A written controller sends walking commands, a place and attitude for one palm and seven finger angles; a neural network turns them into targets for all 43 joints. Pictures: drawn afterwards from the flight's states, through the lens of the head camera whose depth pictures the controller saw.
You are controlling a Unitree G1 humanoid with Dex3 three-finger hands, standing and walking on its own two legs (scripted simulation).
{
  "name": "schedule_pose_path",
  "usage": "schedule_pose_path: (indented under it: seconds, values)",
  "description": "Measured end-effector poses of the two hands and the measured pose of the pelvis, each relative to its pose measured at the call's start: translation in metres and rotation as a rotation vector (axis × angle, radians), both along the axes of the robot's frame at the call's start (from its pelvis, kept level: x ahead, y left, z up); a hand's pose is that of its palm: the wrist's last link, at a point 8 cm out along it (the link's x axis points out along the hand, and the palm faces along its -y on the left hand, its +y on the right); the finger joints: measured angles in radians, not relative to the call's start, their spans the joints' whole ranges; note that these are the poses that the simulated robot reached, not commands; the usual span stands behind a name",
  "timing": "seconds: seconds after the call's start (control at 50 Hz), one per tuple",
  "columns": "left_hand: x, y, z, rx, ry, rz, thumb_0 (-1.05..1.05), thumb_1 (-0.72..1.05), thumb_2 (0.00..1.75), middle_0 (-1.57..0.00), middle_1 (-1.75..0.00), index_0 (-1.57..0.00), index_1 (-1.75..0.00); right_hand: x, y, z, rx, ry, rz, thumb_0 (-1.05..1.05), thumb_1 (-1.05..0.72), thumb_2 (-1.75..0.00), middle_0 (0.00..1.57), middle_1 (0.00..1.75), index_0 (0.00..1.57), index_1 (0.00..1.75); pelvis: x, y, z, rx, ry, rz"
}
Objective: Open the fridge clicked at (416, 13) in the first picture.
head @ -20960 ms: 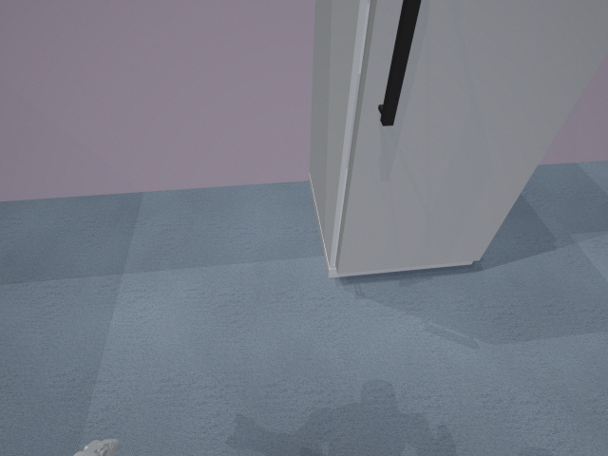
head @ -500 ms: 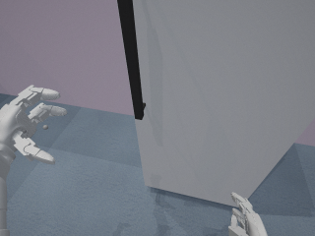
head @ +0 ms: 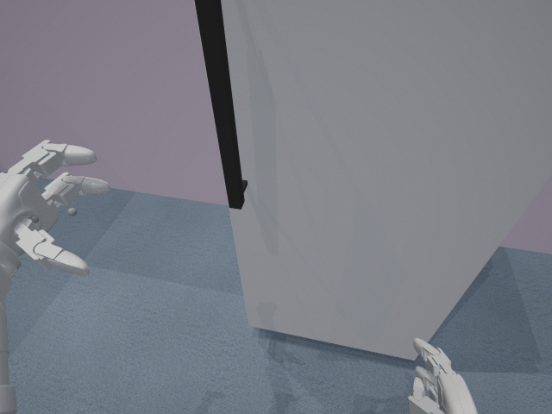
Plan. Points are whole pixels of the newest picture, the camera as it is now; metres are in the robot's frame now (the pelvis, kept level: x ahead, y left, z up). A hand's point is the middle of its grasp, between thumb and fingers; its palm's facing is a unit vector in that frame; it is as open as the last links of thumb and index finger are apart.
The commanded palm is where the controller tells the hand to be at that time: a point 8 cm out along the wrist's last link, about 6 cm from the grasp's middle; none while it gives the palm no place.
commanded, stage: raise the hand to about handle height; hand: left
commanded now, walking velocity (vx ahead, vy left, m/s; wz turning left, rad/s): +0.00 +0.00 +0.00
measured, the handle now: (227, 96) +0.52 +0.14 +0.23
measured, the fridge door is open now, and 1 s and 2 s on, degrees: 0 0 0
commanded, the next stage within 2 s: move the hooked fingers beside the handle in 0.10 s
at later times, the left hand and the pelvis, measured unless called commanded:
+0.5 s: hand (102, 193) +0.31 +0.26 +0.20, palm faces -0.05 -0.99 -0.10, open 14.0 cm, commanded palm +0.28 +0.30 +0.20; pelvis +0.00 +0.00 +0.00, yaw +0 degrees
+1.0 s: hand (147, 168) +0.37 +0.22 +0.19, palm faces -0.08 -0.99 -0.06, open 14.0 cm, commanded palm +0.34 +0.28 +0.19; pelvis +0.00 +0.00 +0.00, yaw +0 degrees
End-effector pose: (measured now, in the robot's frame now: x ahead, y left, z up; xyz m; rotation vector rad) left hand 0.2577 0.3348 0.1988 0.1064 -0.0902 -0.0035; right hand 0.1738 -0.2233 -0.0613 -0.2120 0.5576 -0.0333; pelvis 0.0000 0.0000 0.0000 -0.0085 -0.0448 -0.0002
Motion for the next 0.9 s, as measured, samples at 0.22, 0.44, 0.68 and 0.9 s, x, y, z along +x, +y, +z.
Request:
schedule_pose_path:
  seconds: [0.22, 0.44, 0.68, 0.9]
  values:
    - [-0.002, 0.002, 0.004, 0.008, 0.011, -0.012, -0.01, -0.5, 0.3, -0.31, -1.2, -0.31, -1.2, -0.001, 0.01, -0.003, 0.021, 0.001, 0.016, 0.02, -0.9, -0.9, 0.2, 0.3, 0.2, 0.3, -0.002, 0.002, 0.0, 0.0, 0.0, 0.003]
    - [0.025, -0.014, -0.001, -0.007, 0.021, -0.037, -0.01, -0.5, 0.3, -0.3, -1.2, -0.3, -1.2, -0.006, 0.007, -0.006, 0.004, 0.025, 0.0, 0.02, -0.9, -0.9, 0.2, 0.3, 0.2, 0.3, -0.003, 0.003, 0.0, 0.002, 0.008, 0.007]
    - [0.059, -0.027, -0.001, -0.024, 0.036, -0.05, -0.01, -0.5, 0.3, -0.3, -1.2, -0.3, -1.2, -0.015, -0.003, -0.012, 0.007, 0.068, -0.044, 0.02, -0.9, -0.9, 0.2, 0.3, 0.2, 0.3, 0.001, 0.002, 0.001, 0.006, 0.034, -0.006]
    - [0.081, -0.048, -0.004, -0.029, 0.045, -0.077, -0.01, -0.5, 0.3, -0.3, -1.2, -0.3, -1.2, -0.017, -0.008, -0.017, -0.008, 0.107, -0.056, 0.02, -0.9, -0.9, 0.2, 0.3, 0.2, 0.3, 0.002, 0.001, 0.001, 0.007, 0.046, 0.001]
